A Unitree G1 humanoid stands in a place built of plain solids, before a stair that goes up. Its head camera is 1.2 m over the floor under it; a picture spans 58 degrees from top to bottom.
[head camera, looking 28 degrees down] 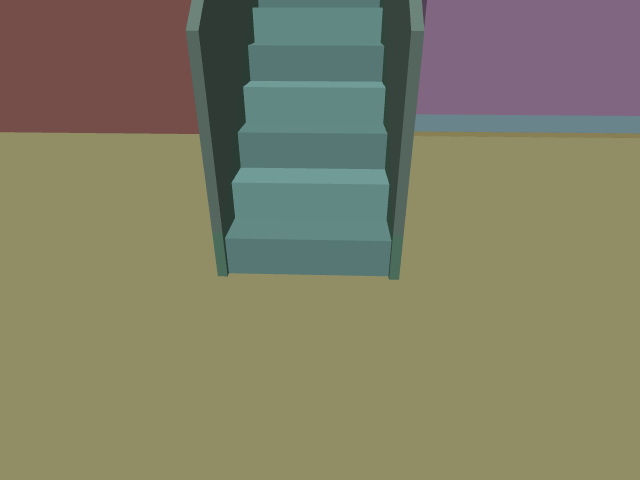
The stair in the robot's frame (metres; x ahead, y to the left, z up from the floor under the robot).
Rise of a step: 0.20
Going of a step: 0.24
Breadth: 0.82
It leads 2 degrees to the right of straight ahead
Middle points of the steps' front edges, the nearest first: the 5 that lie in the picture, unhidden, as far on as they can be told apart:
1.88 0.06 0.20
2.12 0.05 0.41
2.36 0.04 0.61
2.60 0.03 0.81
2.84 0.03 1.01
